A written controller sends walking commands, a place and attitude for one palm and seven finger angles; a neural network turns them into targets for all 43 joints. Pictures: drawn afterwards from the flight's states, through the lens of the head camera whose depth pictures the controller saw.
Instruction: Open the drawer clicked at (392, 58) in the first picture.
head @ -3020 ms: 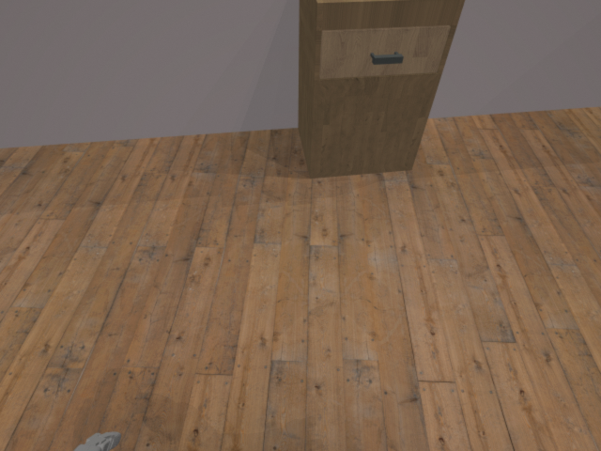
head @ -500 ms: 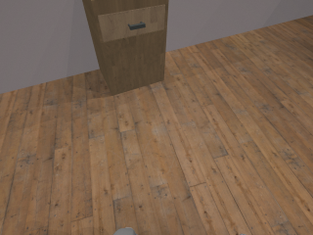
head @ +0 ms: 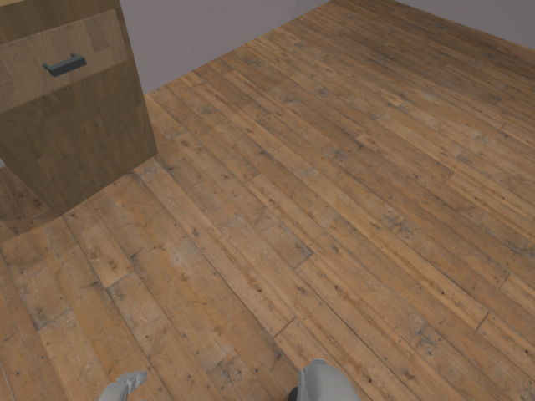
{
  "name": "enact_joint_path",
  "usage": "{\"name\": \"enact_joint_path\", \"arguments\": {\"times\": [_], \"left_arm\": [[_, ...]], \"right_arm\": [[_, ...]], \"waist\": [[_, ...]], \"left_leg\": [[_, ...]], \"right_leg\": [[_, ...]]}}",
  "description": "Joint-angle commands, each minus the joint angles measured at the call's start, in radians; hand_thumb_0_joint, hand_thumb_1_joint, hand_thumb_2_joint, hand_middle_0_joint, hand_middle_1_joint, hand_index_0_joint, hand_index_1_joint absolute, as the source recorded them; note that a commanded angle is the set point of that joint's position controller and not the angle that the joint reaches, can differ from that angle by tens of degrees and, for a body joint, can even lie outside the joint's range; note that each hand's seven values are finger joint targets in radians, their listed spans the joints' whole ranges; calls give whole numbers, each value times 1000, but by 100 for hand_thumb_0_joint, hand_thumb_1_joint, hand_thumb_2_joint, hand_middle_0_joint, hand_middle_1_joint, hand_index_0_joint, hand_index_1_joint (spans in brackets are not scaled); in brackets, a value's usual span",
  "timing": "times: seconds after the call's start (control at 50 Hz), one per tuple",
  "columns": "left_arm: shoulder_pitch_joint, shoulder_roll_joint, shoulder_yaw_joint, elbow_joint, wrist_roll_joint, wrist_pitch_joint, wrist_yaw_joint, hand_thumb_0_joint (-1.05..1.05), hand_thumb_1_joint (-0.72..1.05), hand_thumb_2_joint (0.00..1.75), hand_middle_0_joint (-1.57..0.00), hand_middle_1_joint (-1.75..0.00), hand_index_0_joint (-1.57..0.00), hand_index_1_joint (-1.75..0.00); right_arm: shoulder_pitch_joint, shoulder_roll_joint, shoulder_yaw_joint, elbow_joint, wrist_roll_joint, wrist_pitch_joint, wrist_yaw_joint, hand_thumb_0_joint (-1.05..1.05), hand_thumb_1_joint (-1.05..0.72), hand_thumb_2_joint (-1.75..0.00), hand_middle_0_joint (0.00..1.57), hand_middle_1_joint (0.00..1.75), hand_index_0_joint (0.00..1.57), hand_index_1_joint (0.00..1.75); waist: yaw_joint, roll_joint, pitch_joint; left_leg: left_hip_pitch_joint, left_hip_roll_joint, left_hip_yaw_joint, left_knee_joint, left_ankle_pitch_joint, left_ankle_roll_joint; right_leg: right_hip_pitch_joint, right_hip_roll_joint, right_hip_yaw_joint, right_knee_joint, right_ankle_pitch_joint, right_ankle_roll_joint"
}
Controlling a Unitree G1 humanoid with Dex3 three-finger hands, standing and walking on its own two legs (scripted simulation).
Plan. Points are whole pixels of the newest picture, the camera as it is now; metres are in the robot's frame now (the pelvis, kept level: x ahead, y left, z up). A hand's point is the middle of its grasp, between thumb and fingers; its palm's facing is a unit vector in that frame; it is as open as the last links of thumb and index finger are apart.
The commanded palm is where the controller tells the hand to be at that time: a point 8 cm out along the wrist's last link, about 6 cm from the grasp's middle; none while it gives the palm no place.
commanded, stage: walk to a spot facing it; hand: left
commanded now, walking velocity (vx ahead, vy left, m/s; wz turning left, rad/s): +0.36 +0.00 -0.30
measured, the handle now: (63, 63) +1.10 +0.67 -0.15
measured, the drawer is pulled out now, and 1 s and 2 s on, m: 0.00 0.00 0.00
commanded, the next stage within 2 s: turn to face it in 1.42 s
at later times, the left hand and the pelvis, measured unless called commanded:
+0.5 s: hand (153, 324) +0.28 +0.21 -0.18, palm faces -0.05 -0.98 -0.21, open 7.3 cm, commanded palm none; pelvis +0.24 +0.01 -0.01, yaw -6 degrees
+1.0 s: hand (216, 196) +0.60 +0.12 -0.18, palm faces -0.29 -0.93 -0.21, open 7.3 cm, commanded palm none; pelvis +0.47 -0.04 -0.02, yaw -17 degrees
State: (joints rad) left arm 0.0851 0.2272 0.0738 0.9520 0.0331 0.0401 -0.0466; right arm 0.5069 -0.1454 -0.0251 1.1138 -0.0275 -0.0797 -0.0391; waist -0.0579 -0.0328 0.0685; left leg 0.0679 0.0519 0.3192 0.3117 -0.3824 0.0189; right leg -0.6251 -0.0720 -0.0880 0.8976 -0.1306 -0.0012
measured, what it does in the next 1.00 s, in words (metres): walks ahead, turning right: right foot, then left foot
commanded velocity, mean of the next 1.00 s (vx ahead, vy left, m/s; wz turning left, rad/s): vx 0.37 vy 0.00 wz -0.21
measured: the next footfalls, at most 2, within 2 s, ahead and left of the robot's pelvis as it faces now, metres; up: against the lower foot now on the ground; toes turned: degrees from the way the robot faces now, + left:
right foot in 0.14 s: +0.19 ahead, -0.11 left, +0.00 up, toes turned -10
left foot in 0.52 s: +0.39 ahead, +0.13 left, +0.00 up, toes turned +4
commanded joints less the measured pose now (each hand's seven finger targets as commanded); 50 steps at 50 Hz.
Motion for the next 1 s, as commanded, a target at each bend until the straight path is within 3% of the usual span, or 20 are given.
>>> {"name": "enact_joint_path", "arguments": {"times": [0.0,0.04,0.08,0.1,0.12,0.14,0.16,0.2,0.26,0.4,0.46,0.48,0.52,0.54,0.58,0.66,0.88,0.94,0.96,0.98], "left_arm": [[-131,-24,-22,-90,-1,-45,0,0,90,90,-20,-30,-20,-30],[-23,7,-14,-57,0,-56,10,0,90,90,-20,-30,-20,-30],[220,74,7,22,6,-75,22,0,90,90,-20,-30,-20,-30],[347,173,27,57,4,-85,36,0,90,90,-20,-30,-20,-30],[420,230,38,84,-19,-88,44,0,90,90,-20,-30,-20,-30],[379,238,42,67,-30,-86,51,0,90,90,-20,-30,-20,-30],[297,186,35,50,-32,-83,56,0,90,90,-20,-30,-20,-30],[187,96,7,43,-23,-98,65,0,90,90,-20,-30,-20,-30],[148,33,2,38,-5,-114,66,0,90,90,-20,-30,-20,-30],[196,93,6,57,-6,-110,47,0,90,90,-20,-30,-20,-30],[203,113,13,64,-9,-103,46,0,90,90,-20,-30,-20,-30],[198,98,11,56,-13,-101,44,0,90,90,-20,-30,-20,-30],[211,22,-4,14,-20,-104,37,0,90,90,-20,-30,-20,-30],[150,54,2,15,-12,-101,42,0,90,90,-20,-30,-20,-30],[127,35,4,29,-7,-94,23,0,90,90,-20,-30,-20,-30],[214,-13,3,59,-3,-55,19,0,90,90,-20,-30,-20,-30],[33,-46,0,10,-1,-68,15,0,90,90,-20,-30,-20,-30],[312,22,21,97,5,-92,24,0,90,90,-20,-30,-20,-30],[447,118,45,136,9,-103,37,0,90,90,-20,-30,-20,-30],[526,218,65,155,-5,-104,48,0,90,90,-20,-30,-20,-30]], "right_arm": [[107,-132,-14,-3,-3,-6,-1,0,-90,-90,20,30,20,30],[86,-162,-20,-1,1,-2,-1,0,-90,-90,20,30,20,30],[35,-179,-24,-16,13,1,7,0,-90,-90,20,30,20,30],[36,-123,-16,-40,31,1,19,0,-90,-90,20,30,20,30],[11,-82,-15,-74,33,-8,11,0,-90,-90,20,30,20,30],[-42,-101,-25,-89,29,-5,12,0,-90,-90,20,30,20,30],[-93,-104,-35,-100,25,2,13,0,-90,-90,20,30,20,30],[-88,-66,-30,-77,5,30,20,0,-90,-90,20,30,20,30],[-7,-9,-32,-63,-2,56,29,0,-90,-90,20,30,20,30],[-235,-54,-33,-141,0,28,64,0,-90,-90,20,30,20,30],[-194,-102,-45,-135,-1,14,60,0,-90,-90,20,30,20,30],[-79,-148,-54,-98,-6,7,51,0,-90,-90,20,30,20,30],[112,-319,-82,-56,-21,8,40,0,-90,-90,20,30,20,30],[59,-270,-70,-56,-14,11,29,0,-90,-90,20,30,20,30],[-85,-189,-47,-97,-10,2,26,0,-90,-90,20,30,20,30],[-145,-139,-36,-91,0,-15,18,0,-90,-90,20,30,20,30],[-31,-119,-51,1,-7,4,24,0,-90,-90,20,30,20,30],[-69,-139,-54,0,3,8,26,0,-90,-90,20,30,20,30],[-58,-99,-48,-13,15,7,39,0,-90,-90,20,30,20,30],[-63,-35,-32,-57,24,5,40,0,-90,-90,20,30,20,30]], "waist": [[0,163,65],[50,200,-19],[171,185,-153],[213,24,-260],[195,-68,-327],[194,-23,-317],[155,29,-197],[67,79,-30],[-6,-3,-13],[52,-118,30],[11,-26,14],[-39,48,-42],[-85,433,-158],[-79,316,-105],[-13,131,21],[59,145,15],[18,160,65],[160,76,-97],[216,-103,-192],[206,-271,-254]], "left_leg": [[55,258,-78,-3,1000,52],[74,275,-61,151,1220,48],[-122,253,-37,485,1054,9],[-432,168,-37,785,481,-25],[-689,22,-114,1102,-211,-59],[-718,62,-265,1151,-151,-39],[-742,97,-287,1142,-65,-38],[-655,155,-291,996,15,-46],[-534,149,-257,796,52,-63],[-480,92,-199,405,160,-57],[-294,44,-151,261,176,-49],[-129,61,-188,187,152,-35],[76,450,-730,-80,7,112],[-11,463,-750,-115,-80,125],[-157,402,-564,-128,-44,104],[-239,306,-282,-147,144,70],[-102,296,-101,-68,401,72],[-156,237,-26,324,659,20],[-387,169,-3,615,429,-11],[-649,26,-86,916,-171,-44]], "right_leg": [[14,71,-95,-183,-77,-52],[181,112,-109,-250,-133,-93],[595,95,-77,-380,-15,-128],[897,-145,212,-396,47,-217],[1037,-368,587,-463,347,-341],[942,-369,563,-519,302,-342],[804,-336,503,-561,201,-315],[476,-250,313,-634,120,-233],[285,-164,177,-671,67,-196],[334,-131,187,-652,-121,-164],[326,-113,171,-524,-62,-135],[288,-59,126,-332,18,-108],[11,112,20,260,-448,-40],[-41,50,99,381,-396,-49],[-73,-31,108,402,-237,-38],[19,-56,77,291,-118,-6],[109,-9,-61,-229,-57,-22],[510,69,-109,-363,-45,-69],[750,-101,111,-415,-104,-121],[888,-350,547,-552,-63,-233]]}}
